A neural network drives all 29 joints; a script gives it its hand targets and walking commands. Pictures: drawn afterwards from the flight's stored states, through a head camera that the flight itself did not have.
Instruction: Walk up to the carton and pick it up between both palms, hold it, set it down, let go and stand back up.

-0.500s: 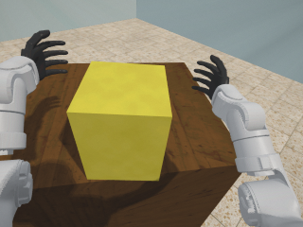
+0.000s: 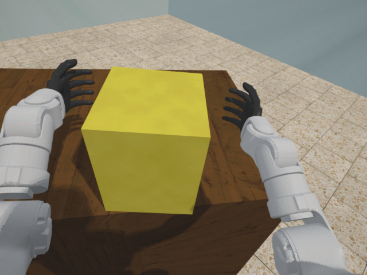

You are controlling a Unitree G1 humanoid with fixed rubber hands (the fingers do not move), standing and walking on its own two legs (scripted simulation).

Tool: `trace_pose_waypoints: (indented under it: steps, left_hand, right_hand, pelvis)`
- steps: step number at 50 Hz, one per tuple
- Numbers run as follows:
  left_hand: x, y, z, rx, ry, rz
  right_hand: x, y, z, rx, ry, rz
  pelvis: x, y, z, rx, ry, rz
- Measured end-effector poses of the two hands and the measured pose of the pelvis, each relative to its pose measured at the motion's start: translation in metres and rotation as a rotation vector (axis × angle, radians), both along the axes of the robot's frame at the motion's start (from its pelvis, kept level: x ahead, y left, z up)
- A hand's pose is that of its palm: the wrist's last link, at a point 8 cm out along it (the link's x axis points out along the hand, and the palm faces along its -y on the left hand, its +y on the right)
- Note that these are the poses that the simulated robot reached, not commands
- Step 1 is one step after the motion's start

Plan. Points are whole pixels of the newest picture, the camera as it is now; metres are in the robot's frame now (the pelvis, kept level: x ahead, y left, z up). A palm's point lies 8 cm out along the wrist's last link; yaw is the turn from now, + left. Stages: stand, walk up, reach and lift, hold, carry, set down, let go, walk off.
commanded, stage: reach and lift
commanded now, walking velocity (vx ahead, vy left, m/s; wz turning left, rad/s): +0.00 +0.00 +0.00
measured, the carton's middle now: (153, 142) +0.40 +0.04 +0.11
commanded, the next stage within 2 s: none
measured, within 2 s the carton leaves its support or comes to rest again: neither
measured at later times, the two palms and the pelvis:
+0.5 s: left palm (76, 118) +0.42 +0.20 +0.17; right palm (235, 135) +0.38 -0.14 +0.15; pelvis +0.00 +0.00 +0.00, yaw +0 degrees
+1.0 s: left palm (82, 117) +0.42 +0.18 +0.17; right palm (222, 132) +0.38 -0.11 +0.16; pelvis +0.00 +0.00 +0.00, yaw +0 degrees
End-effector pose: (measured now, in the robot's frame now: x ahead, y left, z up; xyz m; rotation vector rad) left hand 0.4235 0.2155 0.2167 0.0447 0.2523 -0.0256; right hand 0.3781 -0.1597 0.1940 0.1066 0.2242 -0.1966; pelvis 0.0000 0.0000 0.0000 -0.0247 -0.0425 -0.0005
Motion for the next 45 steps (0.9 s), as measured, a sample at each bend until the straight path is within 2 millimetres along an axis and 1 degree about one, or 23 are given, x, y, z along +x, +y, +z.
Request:
trace_pose_waypoints:
  steps: [4, 9, 21, 26, 33, 39, 45]
  left_hand:
    - [-0.002, -0.002, -0.013, -0.002, 0.011, 0.005]
    - [-0.001, -0.005, -0.025, -0.001, 0.02, 0.01]
    - [0.0, -0.016, -0.048, 0.004, 0.021, 0.008]
    - [-0.001, -0.021, -0.051, 0.003, 0.021, 0.005]
    - [-0.002, -0.025, -0.049, 0.006, 0.019, 0.003]
    - [-0.003, -0.032, -0.046, 0.009, 0.013, 0.004]
    - [-0.004, -0.033, -0.046, 0.012, 0.013, 0.018]
  right_hand:
    - [-0.002, -0.001, -0.011, 0.0, 0.008, -0.015]
    - [-0.001, 0.0, -0.02, -0.003, 0.02, -0.022]
    - [0.003, 0.015, -0.043, -0.003, 0.038, -0.021]
    - [0.002, 0.019, -0.044, -0.002, 0.029, -0.023]
    - [0.003, 0.026, -0.039, -0.001, 0.02, -0.022]
    - [0.005, 0.037, -0.036, 0.006, 0.019, -0.016]
    - [0.005, 0.05, -0.036, 0.015, 0.018, -0.023]
  pelvis:
    - [-0.003, 0.0, -0.001, 0.0, 0.013, 0.002]
    - [-0.005, 0.001, -0.001, 0.001, 0.025, 0.003]
    - [-0.003, 0.0, -0.002, -0.001, 0.037, 0.005]
    - [-0.002, 0.0, -0.001, -0.002, 0.033, 0.002]
    - [-0.002, 0.0, -0.001, -0.002, 0.031, -0.001]
    - [-0.002, 0.0, -0.001, -0.002, 0.03, -0.001]
    - [-0.002, 0.001, -0.001, -0.003, 0.025, 0.003]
